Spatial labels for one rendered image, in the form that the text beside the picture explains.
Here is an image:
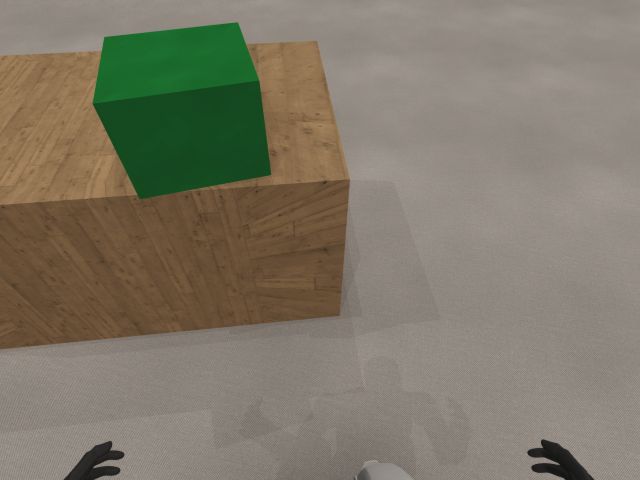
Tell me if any left robot hand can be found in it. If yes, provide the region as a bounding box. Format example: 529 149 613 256
64 441 124 480

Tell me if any pedestal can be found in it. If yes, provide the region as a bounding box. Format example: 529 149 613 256
0 41 350 349

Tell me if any robot right shin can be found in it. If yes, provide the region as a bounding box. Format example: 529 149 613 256
360 460 379 471

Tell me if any right robot hand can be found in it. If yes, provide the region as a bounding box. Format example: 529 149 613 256
527 439 594 480

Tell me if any carton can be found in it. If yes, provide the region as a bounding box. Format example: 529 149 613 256
93 22 271 199

